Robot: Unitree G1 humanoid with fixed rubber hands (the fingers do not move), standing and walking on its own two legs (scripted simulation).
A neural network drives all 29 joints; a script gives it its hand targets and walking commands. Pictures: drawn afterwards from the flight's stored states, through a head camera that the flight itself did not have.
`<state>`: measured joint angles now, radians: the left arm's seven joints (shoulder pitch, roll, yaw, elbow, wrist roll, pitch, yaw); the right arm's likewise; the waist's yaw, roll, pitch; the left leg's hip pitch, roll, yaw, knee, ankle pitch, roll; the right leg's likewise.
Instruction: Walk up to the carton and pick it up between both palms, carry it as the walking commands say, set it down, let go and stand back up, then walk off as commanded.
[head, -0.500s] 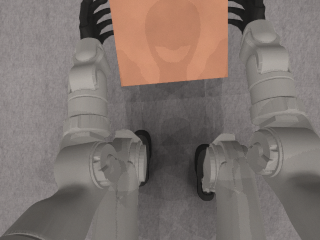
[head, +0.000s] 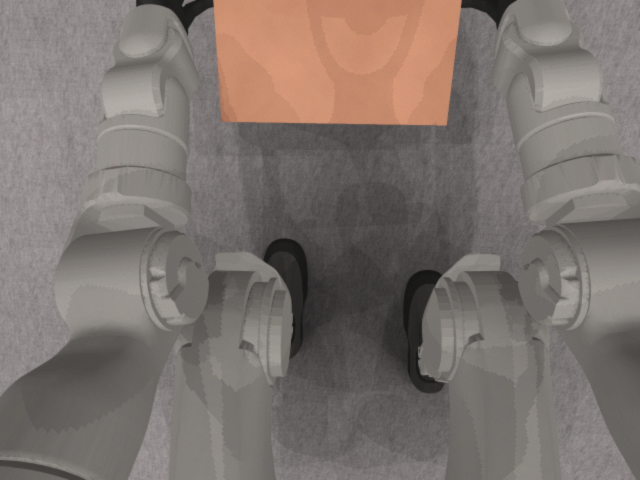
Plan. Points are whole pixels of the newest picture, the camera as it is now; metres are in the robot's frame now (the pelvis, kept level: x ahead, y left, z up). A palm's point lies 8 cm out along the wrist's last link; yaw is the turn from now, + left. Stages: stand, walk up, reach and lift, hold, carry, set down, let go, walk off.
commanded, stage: set down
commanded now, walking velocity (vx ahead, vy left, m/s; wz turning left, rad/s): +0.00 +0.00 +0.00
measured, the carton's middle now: out of the picture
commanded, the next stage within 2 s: none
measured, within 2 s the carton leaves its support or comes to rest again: neither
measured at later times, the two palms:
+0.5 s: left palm (170, 22) +0.53 +0.20 -0.16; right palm (513, 7) +0.54 -0.13 -0.18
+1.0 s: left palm (169, 23) +0.54 +0.21 -0.18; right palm (503, 7) +0.55 -0.12 -0.19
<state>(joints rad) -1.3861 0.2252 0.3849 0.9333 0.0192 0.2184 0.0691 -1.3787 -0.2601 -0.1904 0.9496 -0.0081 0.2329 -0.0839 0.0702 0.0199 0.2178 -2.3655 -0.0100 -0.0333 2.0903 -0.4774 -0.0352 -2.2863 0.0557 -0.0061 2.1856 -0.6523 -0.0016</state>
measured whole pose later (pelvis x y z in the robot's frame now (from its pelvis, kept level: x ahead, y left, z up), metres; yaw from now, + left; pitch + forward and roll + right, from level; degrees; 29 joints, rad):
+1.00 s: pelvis +0.00 +0.00 -0.02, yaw +0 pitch +38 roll +1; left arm -1.46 0.30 0.37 1.09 -0.03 0.15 0.05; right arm -1.47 -0.27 -0.20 1.03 -0.01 0.18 -0.02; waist 0.05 0.03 0.36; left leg -2.32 0.00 -0.01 2.16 -0.50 -0.02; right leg -2.24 0.07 0.02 2.26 -0.67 0.01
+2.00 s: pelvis +0.00 +0.00 -0.01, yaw +0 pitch +36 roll +2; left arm -1.48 0.33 0.26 1.25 -0.16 0.01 0.09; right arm -1.47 -0.38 -0.02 1.14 0.13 0.07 -0.08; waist 0.05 0.03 0.42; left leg -2.29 0.00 -0.01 2.17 -0.50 -0.03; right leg -2.22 0.07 0.02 2.27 -0.67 0.01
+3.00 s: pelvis +0.00 +0.00 +0.09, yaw +0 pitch +46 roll +1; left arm -1.22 0.31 0.30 0.86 -0.12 0.16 0.09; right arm -1.33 -0.40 -0.15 0.93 0.10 0.19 -0.04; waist 0.06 -0.01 0.07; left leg -2.16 0.00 -0.01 1.81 -0.46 -0.02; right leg -2.09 0.05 0.02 1.90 -0.60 0.01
